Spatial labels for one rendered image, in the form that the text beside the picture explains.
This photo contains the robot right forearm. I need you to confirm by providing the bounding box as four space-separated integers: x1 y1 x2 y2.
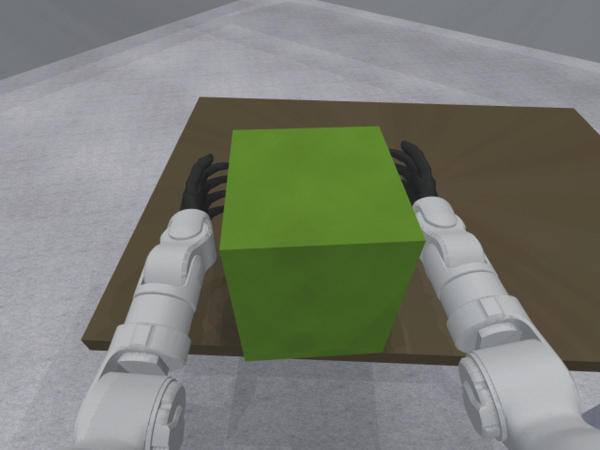
412 197 582 417

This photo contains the table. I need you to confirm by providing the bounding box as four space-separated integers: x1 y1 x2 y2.
81 97 600 430

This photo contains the robot left forearm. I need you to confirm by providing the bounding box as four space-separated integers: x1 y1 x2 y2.
73 209 217 445

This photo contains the robot left hand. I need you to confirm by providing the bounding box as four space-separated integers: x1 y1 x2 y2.
180 154 229 220

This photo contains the carton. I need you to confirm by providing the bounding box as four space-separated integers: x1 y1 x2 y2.
219 127 426 361

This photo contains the left robot upper arm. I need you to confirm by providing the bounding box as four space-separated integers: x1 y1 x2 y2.
53 372 186 450

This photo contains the right robot upper arm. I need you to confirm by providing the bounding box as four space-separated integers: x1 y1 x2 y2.
458 338 600 450

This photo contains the robot right hand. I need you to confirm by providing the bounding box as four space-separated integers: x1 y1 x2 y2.
389 141 438 206

